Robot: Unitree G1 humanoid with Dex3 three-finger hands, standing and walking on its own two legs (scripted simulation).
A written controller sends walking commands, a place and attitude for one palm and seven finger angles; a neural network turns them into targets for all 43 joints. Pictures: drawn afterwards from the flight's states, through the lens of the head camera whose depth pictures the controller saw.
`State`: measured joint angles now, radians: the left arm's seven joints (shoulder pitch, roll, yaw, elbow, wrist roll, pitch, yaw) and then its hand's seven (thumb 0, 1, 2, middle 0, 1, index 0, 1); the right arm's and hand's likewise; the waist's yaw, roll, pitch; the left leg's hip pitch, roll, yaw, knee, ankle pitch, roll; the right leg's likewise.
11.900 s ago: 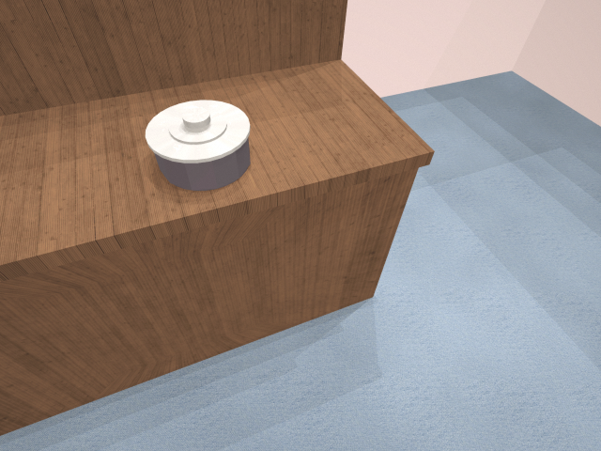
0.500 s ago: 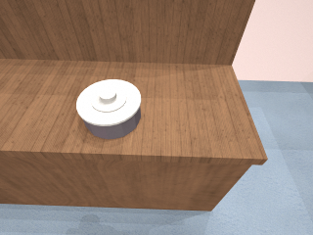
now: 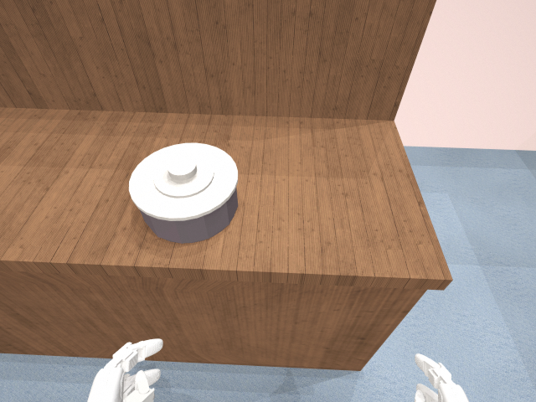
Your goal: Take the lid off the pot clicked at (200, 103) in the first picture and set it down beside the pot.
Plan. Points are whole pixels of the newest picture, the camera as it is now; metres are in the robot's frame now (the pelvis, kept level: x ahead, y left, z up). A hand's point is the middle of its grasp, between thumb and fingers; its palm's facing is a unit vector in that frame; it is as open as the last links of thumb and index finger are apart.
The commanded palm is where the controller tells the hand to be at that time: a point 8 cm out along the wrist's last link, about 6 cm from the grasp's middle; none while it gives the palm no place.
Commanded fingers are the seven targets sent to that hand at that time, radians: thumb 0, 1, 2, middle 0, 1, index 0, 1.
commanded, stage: lift the closed hand beside the body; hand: left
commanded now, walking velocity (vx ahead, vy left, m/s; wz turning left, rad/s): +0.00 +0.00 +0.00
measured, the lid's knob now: (182, 168) +0.50 +0.18 +0.06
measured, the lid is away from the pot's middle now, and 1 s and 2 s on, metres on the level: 0.00 0.00 0.00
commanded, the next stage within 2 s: raise the hand higher, near the body in 0.32 s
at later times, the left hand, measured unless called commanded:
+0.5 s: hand (118, 389) +0.15 +0.21 +0.00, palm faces +0.26 -0.88 -0.40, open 3.0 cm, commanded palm +0.10 +0.24 +0.03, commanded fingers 0.00 0.90 0.90 -1.30 -1.50 -1.30 -1.50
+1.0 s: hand (103, 346) +0.18 +0.22 +0.05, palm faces +0.26 -0.88 -0.40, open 3.1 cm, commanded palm +0.14 +0.25 +0.09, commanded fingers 0.00 0.90 0.90 -1.30 -1.50 -1.30 -1.50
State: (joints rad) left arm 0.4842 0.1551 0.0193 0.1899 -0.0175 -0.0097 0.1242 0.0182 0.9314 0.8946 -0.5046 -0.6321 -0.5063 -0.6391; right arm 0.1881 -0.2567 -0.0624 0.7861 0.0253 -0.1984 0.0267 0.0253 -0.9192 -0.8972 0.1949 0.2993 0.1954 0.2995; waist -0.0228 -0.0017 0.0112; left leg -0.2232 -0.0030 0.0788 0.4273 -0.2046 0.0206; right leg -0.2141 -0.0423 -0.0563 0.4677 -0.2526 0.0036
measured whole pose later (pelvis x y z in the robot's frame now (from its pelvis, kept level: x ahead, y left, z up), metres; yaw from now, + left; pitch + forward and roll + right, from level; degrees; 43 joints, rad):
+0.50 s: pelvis +0.03 -0.03 +0.00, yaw +1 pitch +0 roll +0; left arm 0.67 0.24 0.14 -0.07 -0.03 -0.03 0.08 0.01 0.90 0.89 -1.27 -1.47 -1.27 -1.47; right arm 0.19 -0.20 -0.03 0.68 0.01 -0.08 -0.04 0.02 -0.90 -0.90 0.20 0.30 0.20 0.30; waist 0.04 0.06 0.03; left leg -0.17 0.05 0.04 0.41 -0.24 -0.02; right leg -0.13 0.01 -0.09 0.40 -0.27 -0.04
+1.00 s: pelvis +0.04 -0.01 +0.00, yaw +1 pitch +0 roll +0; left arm 0.68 0.27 0.16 -0.30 -0.02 -0.07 0.05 0.01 0.90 0.89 -1.29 -1.49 -1.30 -1.50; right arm 0.13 -0.21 -0.03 0.61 0.01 -0.10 -0.05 0.02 -0.90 -0.90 0.20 0.30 0.19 0.30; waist 0.08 0.04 0.02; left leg -0.14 0.03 0.06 0.39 -0.25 0.00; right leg -0.10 -0.01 -0.08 0.37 -0.27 -0.01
